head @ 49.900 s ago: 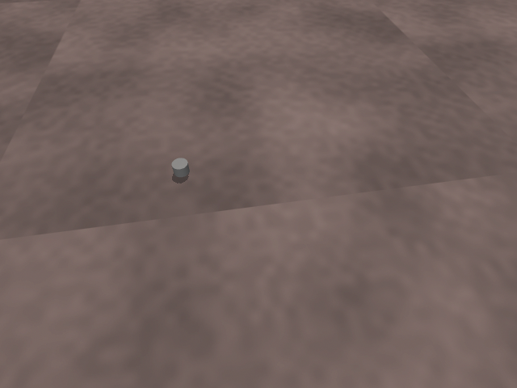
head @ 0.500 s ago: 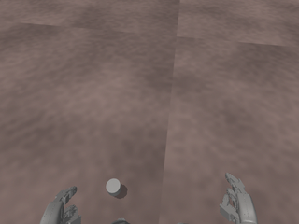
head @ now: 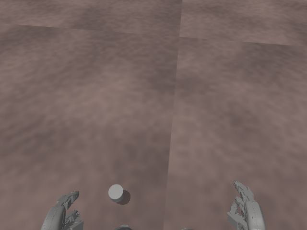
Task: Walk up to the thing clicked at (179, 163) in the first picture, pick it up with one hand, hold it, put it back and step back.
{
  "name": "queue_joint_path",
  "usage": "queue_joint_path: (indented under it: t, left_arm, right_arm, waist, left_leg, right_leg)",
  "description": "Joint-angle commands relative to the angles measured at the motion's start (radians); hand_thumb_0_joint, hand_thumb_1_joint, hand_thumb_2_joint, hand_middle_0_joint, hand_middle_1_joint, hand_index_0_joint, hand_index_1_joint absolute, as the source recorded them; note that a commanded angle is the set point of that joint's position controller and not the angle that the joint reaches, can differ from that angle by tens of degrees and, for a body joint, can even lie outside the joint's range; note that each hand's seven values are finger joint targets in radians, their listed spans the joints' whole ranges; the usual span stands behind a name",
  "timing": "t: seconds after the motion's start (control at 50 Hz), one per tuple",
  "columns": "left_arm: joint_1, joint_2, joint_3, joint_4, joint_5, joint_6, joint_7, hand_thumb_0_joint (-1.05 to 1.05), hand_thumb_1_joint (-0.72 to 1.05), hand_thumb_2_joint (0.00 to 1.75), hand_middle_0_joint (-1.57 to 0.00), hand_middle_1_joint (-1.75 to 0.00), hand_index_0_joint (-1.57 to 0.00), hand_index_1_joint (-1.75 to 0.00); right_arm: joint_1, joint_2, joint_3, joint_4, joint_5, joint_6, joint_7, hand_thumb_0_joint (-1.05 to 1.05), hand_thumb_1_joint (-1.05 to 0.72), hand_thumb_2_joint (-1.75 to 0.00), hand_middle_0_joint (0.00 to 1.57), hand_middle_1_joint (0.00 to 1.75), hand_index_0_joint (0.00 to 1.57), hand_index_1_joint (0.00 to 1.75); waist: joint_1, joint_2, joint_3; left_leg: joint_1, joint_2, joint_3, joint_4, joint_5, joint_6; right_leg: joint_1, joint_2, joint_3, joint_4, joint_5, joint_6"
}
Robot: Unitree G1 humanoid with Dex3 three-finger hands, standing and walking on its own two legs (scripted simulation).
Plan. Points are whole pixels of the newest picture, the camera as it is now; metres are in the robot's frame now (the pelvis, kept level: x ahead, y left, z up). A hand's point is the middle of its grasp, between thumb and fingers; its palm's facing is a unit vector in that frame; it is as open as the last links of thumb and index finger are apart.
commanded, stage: home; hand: left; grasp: from above
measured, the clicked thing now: (116, 193) +0.43 +0.20 -0.68
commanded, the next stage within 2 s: stand in 1.06 s
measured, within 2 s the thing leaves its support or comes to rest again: neither
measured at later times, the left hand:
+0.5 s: hand (79, 223) +0.17 +0.18 -0.05, palm faces +0.04 -0.98 -0.21, open 7.4 cm
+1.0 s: hand (79, 224) +0.16 +0.18 -0.05, palm faces +0.04 -0.98 -0.21, open 7.4 cm
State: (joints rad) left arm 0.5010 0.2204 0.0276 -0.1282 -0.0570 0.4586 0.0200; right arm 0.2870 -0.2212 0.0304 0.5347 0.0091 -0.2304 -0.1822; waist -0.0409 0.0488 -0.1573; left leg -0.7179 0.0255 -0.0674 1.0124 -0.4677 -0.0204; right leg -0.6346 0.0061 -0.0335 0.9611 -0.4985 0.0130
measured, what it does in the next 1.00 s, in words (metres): stands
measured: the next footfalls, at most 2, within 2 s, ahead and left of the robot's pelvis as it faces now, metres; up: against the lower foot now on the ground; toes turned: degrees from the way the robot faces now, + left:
none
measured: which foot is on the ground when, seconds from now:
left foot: down 0.00-1.00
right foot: down 0.00-1.00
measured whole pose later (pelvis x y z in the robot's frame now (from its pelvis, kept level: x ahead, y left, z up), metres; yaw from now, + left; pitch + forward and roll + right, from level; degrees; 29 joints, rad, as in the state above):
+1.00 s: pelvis +0.00 +0.01 +0.00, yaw +0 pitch +10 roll -3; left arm 0.51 0.23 0.03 -0.15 -0.06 0.46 0.02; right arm 0.29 -0.22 0.03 0.52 0.01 -0.21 -0.17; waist -0.04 0.05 -0.16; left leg -0.73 0.02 -0.07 1.03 -0.48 -0.01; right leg -0.64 0.00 -0.03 0.97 -0.50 0.02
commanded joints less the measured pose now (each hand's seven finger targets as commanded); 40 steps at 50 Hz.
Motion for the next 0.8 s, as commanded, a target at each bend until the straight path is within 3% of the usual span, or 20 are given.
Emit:
queue_joint_path:
  t: [0.0, 0.18, 0.32, 0.56, 0.7, 0.78]
  left_arm:
    - [-0.02, 0.104, 0.064, -0.195, 0.009, -0.05, 0.003, 0.0, 0.9, 0.9, -0.2, -0.3, -0.2, -0.3]
    - [-0.018, 0.107, 0.062, -0.19, 0.01, -0.049, 0.005, 0.0, 0.9, 0.9, -0.2, -0.3, -0.2, -0.3]
    - [-0.026, 0.108, 0.06, -0.197, 0.013, -0.049, 0.007, 0.0, 0.9, 0.9, -0.2, -0.3, -0.2, -0.3]
    - [-0.003, 0.112, 0.066, -0.203, 0.01, -0.049, 0.008, 0.0, 0.9, 0.9, -0.2, -0.3, -0.2, -0.3]
    - [0.004, 0.106, 0.064, -0.187, 0.01, -0.043, 0.007, 0.0, 0.9, 0.9, -0.2, -0.3, -0.2, -0.3]
    - [-0.012, 0.11, 0.058, -0.21, 0.01, -0.044, 0.007, 0.0, 0.9, 0.9, -0.2, -0.3, -0.2, -0.3]
  right_arm:
    - [-0.068, -0.124, -0.051, -0.165, -0.002, -0.06, -0.011, 0.0, -0.9, -0.9, 0.2, 0.3, 0.2, 0.3]
    - [-0.064, -0.122, -0.053, -0.158, -0.003, -0.055, -0.012, 0.0, -0.9, -0.9, 0.2, 0.3, 0.2, 0.3]
    - [-0.076, -0.122, -0.052, -0.168, -0.002, -0.05, -0.009, 0.0, -0.9, -0.9, 0.2, 0.3, 0.2, 0.3]
    - [-0.064, -0.122, -0.053, -0.171, -0.001, -0.042, -0.008, 0.0, -0.9, -0.9, 0.2, 0.3, 0.2, 0.3]
    - [-0.069, -0.122, -0.053, -0.174, -0.001, -0.042, -0.004, 0.0, -0.9, -0.9, 0.2, 0.3, 0.2, 0.3]
    - [-0.069, -0.125, -0.052, -0.179, 0.001, -0.04, -0.005, 0.0, -0.9, -0.9, 0.2, 0.3, 0.2, 0.3]
  waist:
    - [-0.003, -0.009, -0.089]
    - [-0.005, -0.016, -0.101]
    - [0.0, 0.004, -0.065]
    - [0.001, -0.003, -0.099]
    - [0.007, -0.006, -0.066]
    - [0.0, 0.0, -0.071]
  left_leg:
    - [0.139, -0.02, 0.03, -0.155, 0.173, 0.031]
    - [0.155, -0.02, 0.032, -0.136, 0.247, 0.033]
    - [0.133, -0.02, 0.03, -0.158, 0.172, 0.03]
    - [0.144, -0.018, 0.025, -0.142, 0.227, 0.03]
    - [0.116, -0.015, 0.014, -0.167, 0.141, 0.03]
    - [0.129, -0.016, 0.022, -0.156, 0.17, 0.03]
  right_leg:
    - [0.006, 0.022, -0.029, -0.166, 0.186, -0.008]
    - [0.029, 0.018, -0.026, -0.16, 0.261, -0.003]
    - [0.005, 0.021, -0.031, -0.166, 0.185, -0.009]
    - [0.025, 0.02, -0.029, -0.155, 0.235, -0.009]
    - [0.003, 0.022, -0.036, -0.158, 0.155, -0.013]
    - [0.004, 0.021, -0.032, -0.158, 0.183, -0.011]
